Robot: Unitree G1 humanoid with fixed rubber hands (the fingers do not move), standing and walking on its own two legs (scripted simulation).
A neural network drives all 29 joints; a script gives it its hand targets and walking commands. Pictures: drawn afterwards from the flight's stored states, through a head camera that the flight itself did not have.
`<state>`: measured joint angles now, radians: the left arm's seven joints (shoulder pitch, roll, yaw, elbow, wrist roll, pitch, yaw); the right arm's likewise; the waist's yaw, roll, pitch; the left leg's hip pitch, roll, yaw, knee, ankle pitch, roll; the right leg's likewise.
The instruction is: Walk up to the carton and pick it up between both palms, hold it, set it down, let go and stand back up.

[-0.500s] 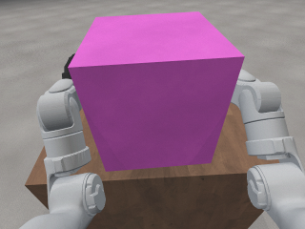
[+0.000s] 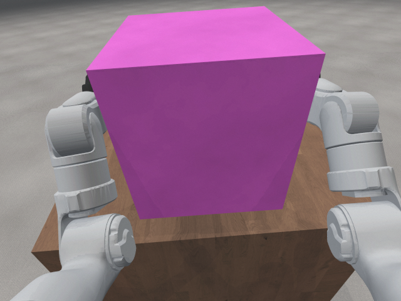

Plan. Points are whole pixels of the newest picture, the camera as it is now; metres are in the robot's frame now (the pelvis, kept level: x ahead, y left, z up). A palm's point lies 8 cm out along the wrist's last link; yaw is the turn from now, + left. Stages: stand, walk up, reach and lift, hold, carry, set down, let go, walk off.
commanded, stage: hold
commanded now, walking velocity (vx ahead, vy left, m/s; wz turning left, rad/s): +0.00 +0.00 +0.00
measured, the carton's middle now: (203, 110) +0.38 +0.00 +0.25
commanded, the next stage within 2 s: none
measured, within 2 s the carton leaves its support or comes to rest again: neither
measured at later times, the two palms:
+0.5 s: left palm (96, 104) +0.35 +0.17 +0.29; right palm (305, 89) +0.36 -0.18 +0.28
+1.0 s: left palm (95, 105) +0.35 +0.18 +0.28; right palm (303, 90) +0.36 -0.17 +0.28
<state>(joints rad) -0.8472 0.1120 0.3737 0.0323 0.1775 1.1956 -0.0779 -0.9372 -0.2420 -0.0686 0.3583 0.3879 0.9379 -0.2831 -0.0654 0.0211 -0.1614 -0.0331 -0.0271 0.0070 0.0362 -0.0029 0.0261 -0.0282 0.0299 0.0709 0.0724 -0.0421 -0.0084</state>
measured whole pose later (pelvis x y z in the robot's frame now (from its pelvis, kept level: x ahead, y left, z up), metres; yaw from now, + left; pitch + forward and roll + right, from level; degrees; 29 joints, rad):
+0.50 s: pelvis -0.01 -0.01 +0.00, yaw +1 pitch +1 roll +0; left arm -0.87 0.12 0.38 0.07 0.17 1.19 -0.08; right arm -0.97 -0.25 -0.06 0.39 0.39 0.94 -0.29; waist -0.06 0.02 -0.17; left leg -0.08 -0.02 0.00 0.06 0.00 0.02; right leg -0.07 0.04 0.06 0.10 -0.05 -0.01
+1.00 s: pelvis +0.00 +0.00 +0.00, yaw +0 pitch +1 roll +0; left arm -0.85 0.12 0.38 0.03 0.17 1.20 -0.09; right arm -0.95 -0.24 -0.07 0.37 0.40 0.94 -0.29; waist -0.06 0.02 -0.17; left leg -0.07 -0.02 0.00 0.05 0.00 0.02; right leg -0.06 0.03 0.07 0.09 -0.04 -0.01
